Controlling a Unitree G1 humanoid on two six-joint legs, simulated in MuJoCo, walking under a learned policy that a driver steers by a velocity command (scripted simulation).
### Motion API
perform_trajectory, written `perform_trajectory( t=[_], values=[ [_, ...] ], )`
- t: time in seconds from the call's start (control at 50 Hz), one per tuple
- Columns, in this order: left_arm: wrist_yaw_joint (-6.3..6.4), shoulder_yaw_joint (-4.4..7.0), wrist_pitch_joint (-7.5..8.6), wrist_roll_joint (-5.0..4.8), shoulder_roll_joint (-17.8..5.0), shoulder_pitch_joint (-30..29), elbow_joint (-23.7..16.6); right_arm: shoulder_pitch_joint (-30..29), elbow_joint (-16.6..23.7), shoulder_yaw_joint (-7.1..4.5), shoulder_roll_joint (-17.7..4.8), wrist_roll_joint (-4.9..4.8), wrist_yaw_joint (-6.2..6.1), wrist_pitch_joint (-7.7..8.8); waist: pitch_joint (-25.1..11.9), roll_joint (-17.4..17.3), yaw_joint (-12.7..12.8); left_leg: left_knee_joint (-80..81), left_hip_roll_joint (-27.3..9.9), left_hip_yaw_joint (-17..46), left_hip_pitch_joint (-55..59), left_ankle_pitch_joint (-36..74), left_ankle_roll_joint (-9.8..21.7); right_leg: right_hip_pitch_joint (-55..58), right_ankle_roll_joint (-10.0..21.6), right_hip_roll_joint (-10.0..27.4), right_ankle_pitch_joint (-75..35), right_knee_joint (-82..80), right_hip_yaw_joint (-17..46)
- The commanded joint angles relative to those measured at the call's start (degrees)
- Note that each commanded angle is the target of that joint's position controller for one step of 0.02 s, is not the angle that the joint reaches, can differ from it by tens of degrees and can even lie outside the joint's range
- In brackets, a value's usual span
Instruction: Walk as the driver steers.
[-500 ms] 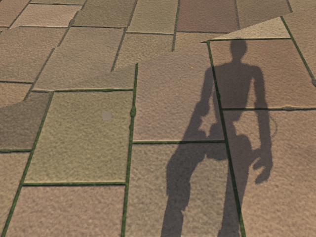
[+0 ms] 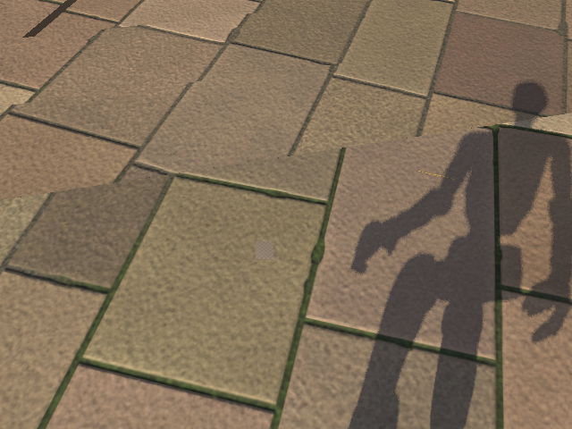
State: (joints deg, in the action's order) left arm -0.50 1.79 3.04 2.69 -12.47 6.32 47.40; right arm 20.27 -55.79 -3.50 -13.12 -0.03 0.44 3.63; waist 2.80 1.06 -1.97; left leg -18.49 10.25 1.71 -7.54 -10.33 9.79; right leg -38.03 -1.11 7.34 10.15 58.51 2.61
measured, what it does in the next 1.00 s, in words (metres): walks ahead: right foot, then left foot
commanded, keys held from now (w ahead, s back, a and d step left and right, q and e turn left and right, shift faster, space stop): w+q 0.12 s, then w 0.02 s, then w+e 0.86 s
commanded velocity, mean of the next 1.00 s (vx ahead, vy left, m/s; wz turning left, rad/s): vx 0.50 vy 0.00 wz -0.17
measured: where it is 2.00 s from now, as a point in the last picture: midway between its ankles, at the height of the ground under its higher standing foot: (351, 255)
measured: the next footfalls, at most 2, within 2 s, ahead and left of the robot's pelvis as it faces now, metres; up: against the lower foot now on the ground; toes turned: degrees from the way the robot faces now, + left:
right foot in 0.32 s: +0.37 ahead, -0.10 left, +0.00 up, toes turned +6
left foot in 0.84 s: +0.65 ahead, +0.06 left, +0.00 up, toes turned -13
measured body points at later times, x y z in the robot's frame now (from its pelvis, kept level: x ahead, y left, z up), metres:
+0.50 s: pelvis +0.30 -0.05 +0.00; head +0.33 -0.06 +0.45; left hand +0.33 +0.22 -0.13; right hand +0.40 -0.30 -0.13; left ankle +0.25 +0.07 -0.66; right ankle +0.33 -0.11 -0.74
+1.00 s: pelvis +0.56 -0.01 +0.00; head +0.58 +0.00 +0.45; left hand +0.66 +0.25 -0.14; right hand +0.64 -0.29 -0.10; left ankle +0.61 +0.07 -0.74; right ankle +0.45 -0.10 -0.66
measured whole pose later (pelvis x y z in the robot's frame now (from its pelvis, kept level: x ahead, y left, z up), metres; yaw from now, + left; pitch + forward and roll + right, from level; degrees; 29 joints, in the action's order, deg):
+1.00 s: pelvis +0.56 -0.01 +0.00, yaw -15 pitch +1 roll +0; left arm -1.3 4.4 1.2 1.6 -17.0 19.7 47.0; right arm 10.1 -42.6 -1.4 -13.9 2.0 -0.6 4.6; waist 1.2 2.6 2.3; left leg -25.1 1.8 -3.1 -16.1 -10.4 2.8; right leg -23.6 3.4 -2.2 20.8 63.3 2.7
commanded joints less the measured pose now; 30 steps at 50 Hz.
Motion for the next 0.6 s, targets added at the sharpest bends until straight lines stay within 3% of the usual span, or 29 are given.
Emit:
perform_trajectory(
  t=[0.02, 0.14, 0.2, 0.24, 0.28, 0.3, 0.32, 0.34, 0.36, 0.38, 0.4, 0.44, 0.52, 0.6],
  values=[
    [-0.31, 1.17, -0.82, -0.11, -4.7, -2.4, -4.1, 4.9, 2.6, -1.27, -7.2, -0.13, -0.32, 0.60, 0.9, -3.2, -0.6, 7.6, -15.3, 15.6, -0.3, 17.7, 2.2, -3.2, -1.3, -1.8, -7.4, -5.8, -2.7],
    [-1.12, 0.38, -0.63, -0.41, -4.5, -12.8, -8.7, 11.0, 2.8, -1.02, -7.4, 0.46, -1.23, 0.30, 0.5, -4.9, -4.0, 3.8, -15.6, 17.8, 10.4, 26.3, 1.4, -7.0, -0.8, -5.1, -10.0, -16.0, -3.0],
    [-1.71, -0.58, 0.24, -0.92, -3.6, -15.8, -10.1, 13.1, 1.8, -0.31, -6.2, 0.97, -1.81, 0.69, 1.2, -5.9, -5.1, 3.9, -16.6, 15.5, 13.4, 32.2, 0.8, -2.3, 1.6, -6.6, -10.7, -23.8, -5.9],
    [-1.50, -0.29, 0.62, -1.34, -4.7, -12.1, -9.6, 10.7, 2.1, -0.29, -7.5, 1.25, -2.00, 1.21, 0.6, -6.9, -2.5, 2.2, -17.5, 13.5, 12.7, 40.4, -0.8, 6.9, 4.3, -8.0, -8.5, -28.2, -6.3],
    [-0.41, 1.08, 1.09, -1.73, -8.0, -0.5, -6.0, 9.1, 2.0, -0.58, -9.3, 1.78, -1.95, 1.62, -4.8, -7.5, 2.8, -9.2, -17.3, 11.3, 14.5, 56.0, -2.4, 19.3, 7.2, -11.2, -3.7, -30.0, -6.8],
    [0.33, 1.67, 1.57, -1.67, -9.0, 8.7, -3.2, 7.5, 2.2, -0.64, -9.7, 1.67, -1.70, 1.73, -9.1, -6.5, 7.5, -19.6, -15.9, 9.0, 11.6, 53.9, -2.9, 29.8, 8.9, -9.9, -6.8, -33.4, -5.7],
    [1.17, 2.47, 1.82, -0.47, -11.8, 18.2, -1.4, 7.3, 3.7, 0.03, -7.4, 1.47, -1.43, 2.03, -16.0, -2.2, 10.4, -34.5, -13.8, 7.3, 1.7, 36.0, -3.1, 44.0, 11.8, -0.1, -1.9, -31.5, 5.4],
    [0.73, 4.14, 1.39, 0.39, -17.2, 19.9, -0.5, 15.7, 3.5, 0.77, -2.4, -0.49, -0.96, 1.65, -20.6, 13.5, 5.9, -57.0, -2.6, 1.0, -19.2, -11.9, -6.9, 58.3, 22.8, 15.3, -5.8, -34.0, 35.0],
    [-0.37, 3.64, 0.63, -2.27, -12.6, 16.9, -0.2, 13.8, 3.4, 0.11, -7.6, 1.75, -1.14, 1.85, -17.1, 6.4, 4.8, -60.4, -5.2, 3.8, -25.6, -15.6, -5.5, 53.7, 22.7, 13.3, 0.5, -40.6, 42.9],
    [-0.75, 3.00, 0.60, -2.70, -9.6, 10.7, -1.3, 6.4, 5.3, 0.04, -8.0, 2.10, -0.88, 2.10, -7.6, 2.8, 3.2, -58.4, -8.3, 4.2, -28.5, -9.7, -5.6, 45.1, 21.1, 10.9, 2.0, -42.1, 33.4],
    [-1.00, 2.52, 0.81, -2.18, -7.4, 8.7, -1.5, 1.6, 6.7, 0.33, -7.6, 2.34, -0.57, 2.43, -4.0, -1.2, 3.1, -55.4, -10.0, 3.5, -28.1, -6.9, -5.9, 39.2, 19.7, 8.0, -4.0, -43.3, 27.2],
    [-0.62, 1.89, 1.35, -2.07, -5.8, 10.2, 0.3, -0.5, 8.6, 0.60, -6.4, 3.04, 0.06, 1.56, -2.0, -0.8, 0.6, -49.9, -12.1, 2.8, -25.5, -6.0, -7.1, 32.8, 17.1, 3.2, -13.8, -44.7, 20.3],
    [-0.33, 2.66, 2.03, -2.72, -8.5, 14.4, 1.7, -3.2, 10.6, 1.36, -4.3, 3.24, 0.58, -0.12, -2.8, 1.6, 0.0, -42.4, -12.8, 0.2, -25.0, -5.5, -9.9, 28.6, 17.0, 0.5, -18.4, -46.5, 16.0],
    [-0.07, 2.86, 1.41, -2.90, -8.6, 19.2, 2.3, -15.7, 15.4, 1.97, -3.9, 2.88, 0.80, -0.54, 0.1, 2.5, 3.3, -30.3, -12.9, -1.4, -28.1, 4.3, -11.9, 26.9, 14.4, -1.8, -16.2, -48.0, 15.3]
  ],
)
Keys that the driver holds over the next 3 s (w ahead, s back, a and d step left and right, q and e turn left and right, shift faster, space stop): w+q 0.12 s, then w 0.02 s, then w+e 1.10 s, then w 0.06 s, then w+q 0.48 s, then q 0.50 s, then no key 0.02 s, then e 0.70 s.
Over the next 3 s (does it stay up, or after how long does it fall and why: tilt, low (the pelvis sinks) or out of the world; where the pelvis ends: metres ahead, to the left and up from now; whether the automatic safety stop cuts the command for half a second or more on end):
stays up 1.06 -0.22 0.00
